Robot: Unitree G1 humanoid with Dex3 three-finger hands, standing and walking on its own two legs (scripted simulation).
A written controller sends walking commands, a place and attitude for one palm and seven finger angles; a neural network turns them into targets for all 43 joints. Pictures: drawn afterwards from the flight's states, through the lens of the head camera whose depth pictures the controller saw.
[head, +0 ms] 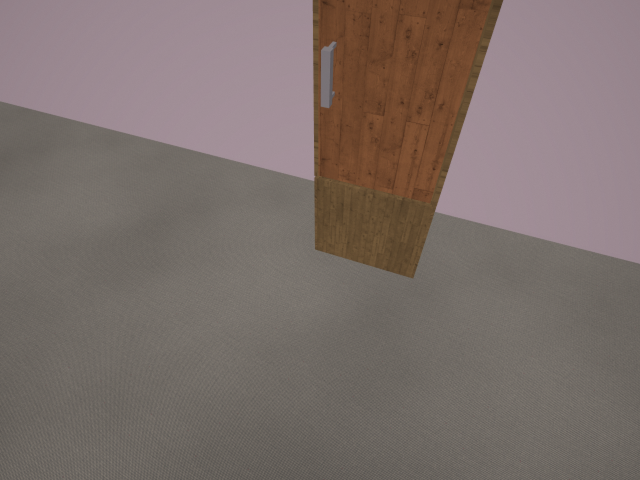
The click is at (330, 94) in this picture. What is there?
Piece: cupboard door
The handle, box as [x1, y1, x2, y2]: [321, 42, 336, 107]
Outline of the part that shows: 336,42 332,42 327,47 324,46 321,50 321,106 329,107 331,104 331,98 334,95 334,92 332,90 332,58 333,49 336,45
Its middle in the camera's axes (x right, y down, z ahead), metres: +0.02 -0.42 +0.98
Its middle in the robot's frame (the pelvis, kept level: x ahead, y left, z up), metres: +1.02 +0.03 +0.01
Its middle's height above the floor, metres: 0.79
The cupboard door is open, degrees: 0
